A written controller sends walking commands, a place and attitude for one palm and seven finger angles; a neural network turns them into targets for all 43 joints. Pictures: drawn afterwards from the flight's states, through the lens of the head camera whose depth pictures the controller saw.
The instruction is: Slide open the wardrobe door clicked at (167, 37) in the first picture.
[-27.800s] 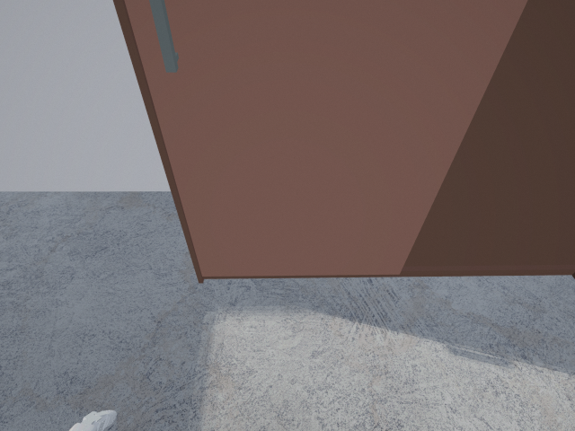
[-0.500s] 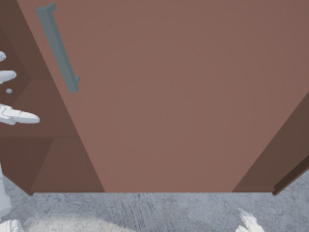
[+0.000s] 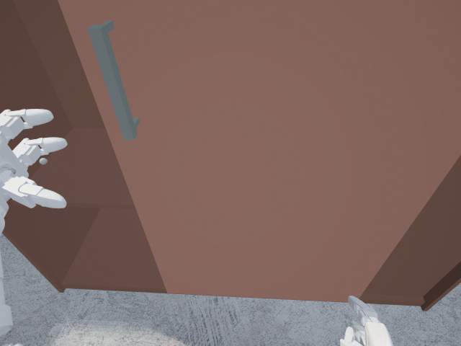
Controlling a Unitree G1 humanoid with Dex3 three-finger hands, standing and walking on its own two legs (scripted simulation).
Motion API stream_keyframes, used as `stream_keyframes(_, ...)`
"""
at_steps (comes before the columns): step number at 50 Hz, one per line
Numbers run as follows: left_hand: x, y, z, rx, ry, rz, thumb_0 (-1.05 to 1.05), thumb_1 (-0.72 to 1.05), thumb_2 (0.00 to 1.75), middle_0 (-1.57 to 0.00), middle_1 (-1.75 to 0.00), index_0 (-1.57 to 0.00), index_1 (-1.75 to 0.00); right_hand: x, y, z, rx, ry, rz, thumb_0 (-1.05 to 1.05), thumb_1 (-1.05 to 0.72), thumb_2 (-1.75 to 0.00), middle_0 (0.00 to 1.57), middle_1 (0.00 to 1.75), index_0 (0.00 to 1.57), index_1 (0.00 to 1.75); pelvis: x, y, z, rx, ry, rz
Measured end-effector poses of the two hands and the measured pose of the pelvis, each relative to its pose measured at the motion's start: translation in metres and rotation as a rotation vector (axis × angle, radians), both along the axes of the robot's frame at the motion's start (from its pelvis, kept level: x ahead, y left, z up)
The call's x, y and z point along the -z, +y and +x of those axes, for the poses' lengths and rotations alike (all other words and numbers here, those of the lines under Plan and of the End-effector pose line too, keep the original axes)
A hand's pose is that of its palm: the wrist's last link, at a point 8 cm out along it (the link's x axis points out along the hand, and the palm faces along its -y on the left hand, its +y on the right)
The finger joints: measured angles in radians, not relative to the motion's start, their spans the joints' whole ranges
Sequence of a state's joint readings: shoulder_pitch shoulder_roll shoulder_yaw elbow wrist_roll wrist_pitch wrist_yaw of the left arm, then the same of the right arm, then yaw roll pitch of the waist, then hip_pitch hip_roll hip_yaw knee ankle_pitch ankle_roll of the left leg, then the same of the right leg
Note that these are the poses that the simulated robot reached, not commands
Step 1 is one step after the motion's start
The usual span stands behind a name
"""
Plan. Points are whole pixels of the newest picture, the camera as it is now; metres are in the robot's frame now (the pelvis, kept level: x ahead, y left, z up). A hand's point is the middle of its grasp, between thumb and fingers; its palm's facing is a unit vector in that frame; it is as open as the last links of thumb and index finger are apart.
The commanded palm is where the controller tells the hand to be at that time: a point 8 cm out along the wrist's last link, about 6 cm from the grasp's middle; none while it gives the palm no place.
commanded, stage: draw the hand back to the body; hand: left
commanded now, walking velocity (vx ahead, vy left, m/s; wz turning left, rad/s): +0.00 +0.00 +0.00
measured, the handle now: (119, 84) +0.48 +0.27 +0.25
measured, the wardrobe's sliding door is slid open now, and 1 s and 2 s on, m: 0.48 0.48 0.48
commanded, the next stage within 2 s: step back with the hand held close in 1.44 s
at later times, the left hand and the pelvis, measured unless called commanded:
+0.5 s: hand (33, 205) +0.23 +0.30 +0.20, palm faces +0.45 -0.86 -0.23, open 14.0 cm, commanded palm +0.17 +0.32 +0.20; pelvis -0.02 -0.01 +0.00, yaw +1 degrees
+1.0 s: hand (65, 226) +0.22 +0.26 +0.17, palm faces +0.42 -0.83 -0.37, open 9.4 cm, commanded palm +0.16 +0.30 +0.18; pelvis +0.02 +0.00 +0.01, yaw -1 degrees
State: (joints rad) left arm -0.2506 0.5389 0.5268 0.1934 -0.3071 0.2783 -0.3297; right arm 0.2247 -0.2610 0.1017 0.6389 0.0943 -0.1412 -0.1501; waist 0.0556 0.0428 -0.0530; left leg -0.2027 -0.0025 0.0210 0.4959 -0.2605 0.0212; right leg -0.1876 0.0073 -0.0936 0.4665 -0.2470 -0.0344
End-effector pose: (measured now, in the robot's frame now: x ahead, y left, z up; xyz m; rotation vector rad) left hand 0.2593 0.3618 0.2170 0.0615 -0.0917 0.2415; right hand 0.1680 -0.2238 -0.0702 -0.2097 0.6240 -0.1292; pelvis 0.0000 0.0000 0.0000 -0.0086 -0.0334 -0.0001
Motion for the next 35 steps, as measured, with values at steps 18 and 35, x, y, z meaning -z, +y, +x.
stream_keyframes(18, 0.022, -0.026, -0.064, 0.04, 0.043, -0.019, -0.01, -0.53, 0.21, -0.25, -1.14, -0.25, -1.14, -0.024, 0.002, 0.015, -0.074, -0.152, 0.016, 0.02, -0.9, -0.9, 0.2, 0.3, 0.21, 0.3, 0.0, -0.003, -0.015, -0.01, -0.047, 0.001)
stream_keyframes(35, 0.026, -0.045, -0.093, -0.292, -0.096, 0.314, -0.01, -0.06, 0.44, -0.24, -0.86, -0.24, -0.86, 0.014, 0.002, -0.02, -0.068, 0.069, 0.009, 0.02, -0.9, -0.9, 0.21, 0.3, 0.21, 0.3, -0.004, -0.001, -0.009, -0.004, -0.032, 0.007)
